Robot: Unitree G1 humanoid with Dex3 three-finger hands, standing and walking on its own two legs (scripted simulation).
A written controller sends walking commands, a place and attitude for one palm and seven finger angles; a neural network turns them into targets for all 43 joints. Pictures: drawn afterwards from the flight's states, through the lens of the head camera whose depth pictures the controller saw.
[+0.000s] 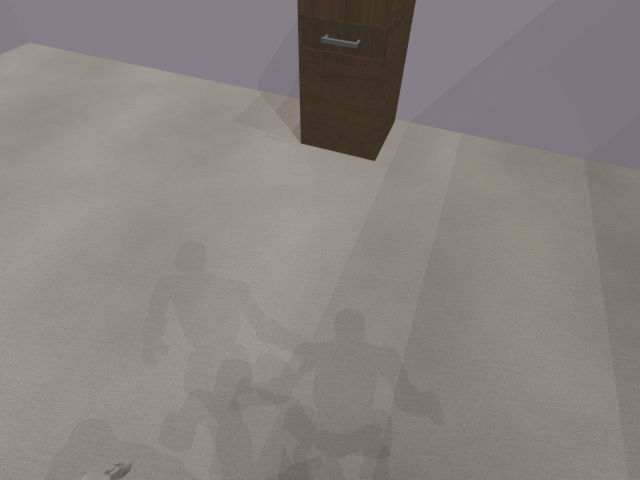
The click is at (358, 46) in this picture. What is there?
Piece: drawer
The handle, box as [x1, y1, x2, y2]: [321, 34, 360, 47]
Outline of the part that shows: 321,38 321,42 351,47 357,47 360,41 358,40 356,42 332,39 328,38 327,34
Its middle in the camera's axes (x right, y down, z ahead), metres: +0.09 -0.87 +1.69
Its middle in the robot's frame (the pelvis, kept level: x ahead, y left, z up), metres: +1.84 -0.01 -0.17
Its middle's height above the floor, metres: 0.60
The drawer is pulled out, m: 0.00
